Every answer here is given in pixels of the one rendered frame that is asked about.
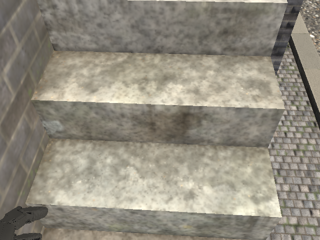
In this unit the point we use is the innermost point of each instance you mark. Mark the left robot hand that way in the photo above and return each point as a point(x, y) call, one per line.
point(18, 217)

